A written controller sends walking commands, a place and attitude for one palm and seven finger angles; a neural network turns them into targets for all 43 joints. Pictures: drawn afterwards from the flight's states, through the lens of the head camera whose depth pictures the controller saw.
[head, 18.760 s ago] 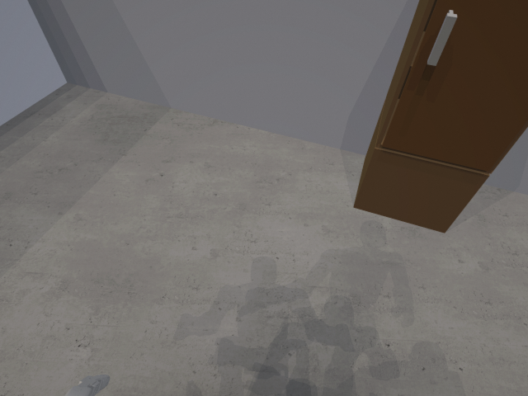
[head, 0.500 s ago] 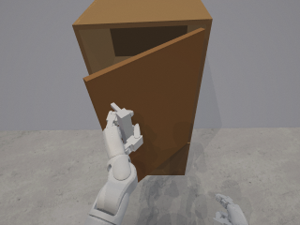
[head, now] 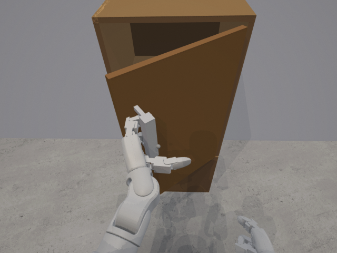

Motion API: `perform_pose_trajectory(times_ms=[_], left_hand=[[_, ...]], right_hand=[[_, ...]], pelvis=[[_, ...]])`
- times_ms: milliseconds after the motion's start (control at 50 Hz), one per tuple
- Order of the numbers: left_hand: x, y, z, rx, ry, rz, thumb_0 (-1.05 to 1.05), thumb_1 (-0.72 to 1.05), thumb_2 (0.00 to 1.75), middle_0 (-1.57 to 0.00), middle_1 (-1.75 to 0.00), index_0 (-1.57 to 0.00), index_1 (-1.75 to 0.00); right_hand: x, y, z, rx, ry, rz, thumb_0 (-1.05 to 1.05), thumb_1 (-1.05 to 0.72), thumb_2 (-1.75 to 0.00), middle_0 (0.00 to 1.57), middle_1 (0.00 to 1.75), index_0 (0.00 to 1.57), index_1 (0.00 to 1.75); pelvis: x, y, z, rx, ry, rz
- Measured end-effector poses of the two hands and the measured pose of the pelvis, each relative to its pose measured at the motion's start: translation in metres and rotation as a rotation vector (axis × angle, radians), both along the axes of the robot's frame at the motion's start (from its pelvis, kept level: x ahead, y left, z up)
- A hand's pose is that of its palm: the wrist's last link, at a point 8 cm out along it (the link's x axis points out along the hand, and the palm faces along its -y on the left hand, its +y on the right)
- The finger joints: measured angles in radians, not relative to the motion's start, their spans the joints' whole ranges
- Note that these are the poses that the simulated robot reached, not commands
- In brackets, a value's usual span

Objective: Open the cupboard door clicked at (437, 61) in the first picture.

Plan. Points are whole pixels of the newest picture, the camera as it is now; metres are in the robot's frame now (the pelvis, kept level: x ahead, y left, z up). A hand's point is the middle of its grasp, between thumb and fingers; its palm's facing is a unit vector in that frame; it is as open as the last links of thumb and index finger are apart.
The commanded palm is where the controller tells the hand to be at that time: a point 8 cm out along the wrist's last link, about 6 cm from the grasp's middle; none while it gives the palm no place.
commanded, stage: open thumb and fingers to let go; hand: left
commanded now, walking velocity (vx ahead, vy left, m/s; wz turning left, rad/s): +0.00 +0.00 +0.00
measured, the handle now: (145, 132) +0.37 +0.09 +0.11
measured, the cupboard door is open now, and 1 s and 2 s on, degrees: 37 43 43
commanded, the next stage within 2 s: slide the hand sideways off the handle in 0.22 s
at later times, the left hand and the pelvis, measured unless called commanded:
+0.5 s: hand (161, 162) +0.29 +0.04 +0.10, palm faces -0.03 -1.00 -0.06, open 16.0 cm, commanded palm +0.26 +0.07 +0.11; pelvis -0.02 +0.01 +0.00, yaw +1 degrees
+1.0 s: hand (154, 174) +0.25 +0.05 +0.11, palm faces -0.04 -1.00 +0.03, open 16.1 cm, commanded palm +0.21 +0.11 +0.11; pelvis -0.01 +0.00 +0.01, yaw -3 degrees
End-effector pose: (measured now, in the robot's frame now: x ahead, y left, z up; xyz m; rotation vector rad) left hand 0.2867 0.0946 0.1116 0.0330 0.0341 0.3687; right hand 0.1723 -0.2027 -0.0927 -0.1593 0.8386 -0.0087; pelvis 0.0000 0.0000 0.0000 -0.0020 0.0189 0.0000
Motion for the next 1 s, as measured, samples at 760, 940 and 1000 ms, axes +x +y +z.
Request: perform_pose_trajectory(times_ms=[760,940,1000], left_hand=[[-0.029,-0.01,-0.004,-0.051,-0.057,-0.433,-0.01,-0.5,0.3,-0.17,-0.34,-0.18,-0.33],[-0.044,0.005,-0.002,-0.058,-0.06,-0.425,-0.01,-0.5,0.3,-0.18,-0.33,-0.19,-0.32],[-0.052,0.012,-0.002,-0.06,-0.056,-0.41,-0.01,-0.5,0.3,-0.18,-0.32,-0.19,-0.32]], right_hand=[[-0.045,-0.004,0.014,-0.007,-0.075,-0.059,0.01,-0.91,-0.9,0.2,0.3,0.2,0.3],[-0.027,-0.005,0.023,0.001,-0.101,-0.061,0.01,-0.91,-0.9,0.2,0.3,0.2,0.3],[-0.017,-0.005,0.027,0.002,-0.116,-0.053,0.01,-0.91,-0.9,0.2,0.3,0.2,0.3]], pelvis=[[-0.025,0.006,0.003,0.001,-0.046,-0.032],[-0.012,0.005,0.007,0.001,-0.047,-0.049],[-0.007,0.005,0.007,0.003,-0.044,-0.049]])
